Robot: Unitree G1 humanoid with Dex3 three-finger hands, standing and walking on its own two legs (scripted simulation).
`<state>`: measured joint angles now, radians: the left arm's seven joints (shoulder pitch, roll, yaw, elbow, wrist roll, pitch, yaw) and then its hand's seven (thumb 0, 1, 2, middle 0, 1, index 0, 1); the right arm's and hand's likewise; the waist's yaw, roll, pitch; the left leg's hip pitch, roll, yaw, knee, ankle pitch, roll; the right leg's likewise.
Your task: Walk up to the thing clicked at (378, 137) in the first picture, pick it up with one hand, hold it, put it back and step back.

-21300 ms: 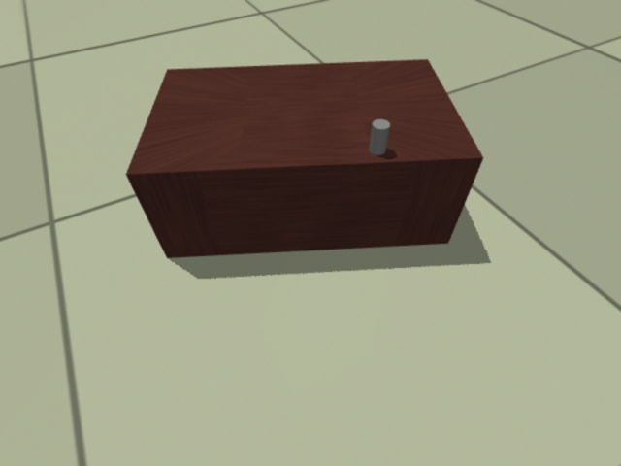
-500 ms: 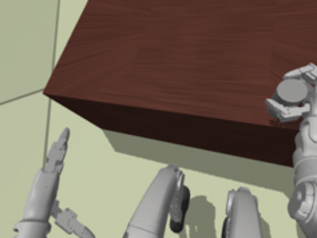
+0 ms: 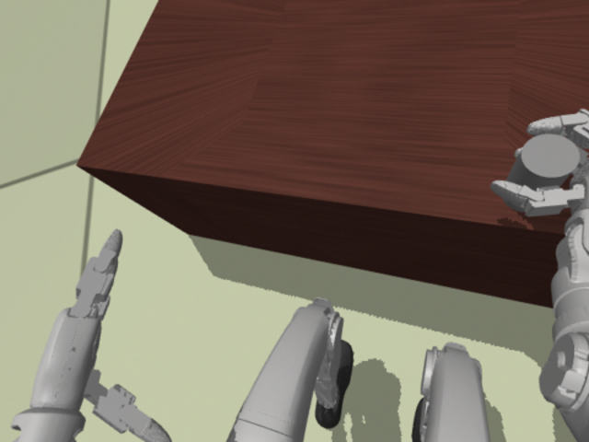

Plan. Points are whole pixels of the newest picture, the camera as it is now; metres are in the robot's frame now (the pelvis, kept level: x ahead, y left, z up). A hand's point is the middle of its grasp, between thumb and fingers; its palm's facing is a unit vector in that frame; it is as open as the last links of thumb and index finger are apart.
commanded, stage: open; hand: right
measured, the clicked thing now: (535, 176) +0.50 -0.16 -0.06
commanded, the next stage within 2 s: withdraw in 0.18 s
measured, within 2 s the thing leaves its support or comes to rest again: neither
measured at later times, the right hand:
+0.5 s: hand (562, 151) +0.51 -0.18 -0.02, palm faces +0.10 +1.00 +0.01, open 15.3 cm
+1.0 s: hand out of the picture +0.49 -0.27 +0.10, palm faces +0.25 +0.94 -0.24, open 17.3 cm
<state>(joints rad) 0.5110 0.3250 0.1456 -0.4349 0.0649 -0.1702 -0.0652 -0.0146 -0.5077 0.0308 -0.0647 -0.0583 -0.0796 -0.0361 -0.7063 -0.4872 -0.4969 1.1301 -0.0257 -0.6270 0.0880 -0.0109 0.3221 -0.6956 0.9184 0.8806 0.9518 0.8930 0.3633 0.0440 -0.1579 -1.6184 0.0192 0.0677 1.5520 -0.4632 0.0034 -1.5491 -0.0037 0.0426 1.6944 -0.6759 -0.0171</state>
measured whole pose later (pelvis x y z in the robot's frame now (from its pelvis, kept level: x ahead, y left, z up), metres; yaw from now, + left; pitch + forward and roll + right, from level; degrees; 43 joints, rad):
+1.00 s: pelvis +0.03 +0.00 +0.12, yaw +0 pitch +21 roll +2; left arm 0.50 0.30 0.05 -0.08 0.01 0.00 0.00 -0.01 -0.46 0.11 -0.07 -0.07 -0.07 -0.07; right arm -0.71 -0.57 -0.42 1.17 -0.08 -0.17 0.00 -0.01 0.51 -0.07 0.05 0.06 0.07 0.07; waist 0.19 0.01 -0.13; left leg -1.10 0.00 0.04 1.09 -0.36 0.00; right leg -1.03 -0.01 0.01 1.21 -0.55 -0.02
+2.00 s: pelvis +0.06 +0.01 +0.17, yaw -3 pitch +5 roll +1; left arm 0.28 0.21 -0.04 0.48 -0.04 -0.04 0.14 0.01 0.89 0.90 -0.20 -0.30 -0.20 -0.29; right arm 0.43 -0.20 0.01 0.08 0.03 0.17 -0.14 -0.01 0.55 -0.04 0.05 0.05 0.06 0.05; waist 0.01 -0.02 -0.08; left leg -0.59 0.00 0.06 0.85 -0.35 0.01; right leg -0.51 -0.01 0.04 0.90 -0.49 0.00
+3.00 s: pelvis +0.07 +0.02 +0.22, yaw -3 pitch -4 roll -1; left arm 0.17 0.33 -0.01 1.08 0.03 0.01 0.01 0.00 0.90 0.90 -0.20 -0.30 -0.20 -0.30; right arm 0.16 -0.31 0.01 1.08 -0.01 -0.01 -0.03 -0.01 0.54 -0.04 0.05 0.05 0.06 0.05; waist 0.00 -0.04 0.03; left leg -0.16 0.02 0.06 0.39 -0.16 0.01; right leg -0.05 0.01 0.04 0.35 -0.23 0.01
